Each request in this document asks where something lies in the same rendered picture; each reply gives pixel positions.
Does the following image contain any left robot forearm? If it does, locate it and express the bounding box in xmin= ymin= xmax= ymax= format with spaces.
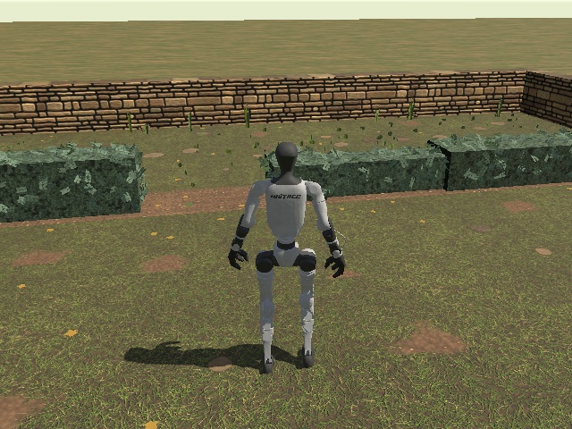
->
xmin=231 ymin=214 xmax=249 ymax=251

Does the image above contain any robot right upper arm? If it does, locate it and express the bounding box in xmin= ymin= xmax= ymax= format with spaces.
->
xmin=305 ymin=181 xmax=331 ymax=231

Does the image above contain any right robot forearm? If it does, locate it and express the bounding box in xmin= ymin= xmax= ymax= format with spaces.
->
xmin=322 ymin=217 xmax=342 ymax=258

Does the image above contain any robot right hand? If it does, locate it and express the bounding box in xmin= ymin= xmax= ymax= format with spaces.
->
xmin=324 ymin=255 xmax=346 ymax=278

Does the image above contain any robot left upper arm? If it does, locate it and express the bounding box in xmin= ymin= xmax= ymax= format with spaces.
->
xmin=240 ymin=181 xmax=268 ymax=228

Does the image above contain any robot left hand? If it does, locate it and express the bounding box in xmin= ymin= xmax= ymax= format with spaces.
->
xmin=228 ymin=249 xmax=248 ymax=270

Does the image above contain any robot left foot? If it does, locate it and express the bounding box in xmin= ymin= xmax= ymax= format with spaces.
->
xmin=261 ymin=352 xmax=274 ymax=374

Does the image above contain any left robot shin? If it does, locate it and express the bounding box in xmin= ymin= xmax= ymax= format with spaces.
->
xmin=260 ymin=302 xmax=273 ymax=364

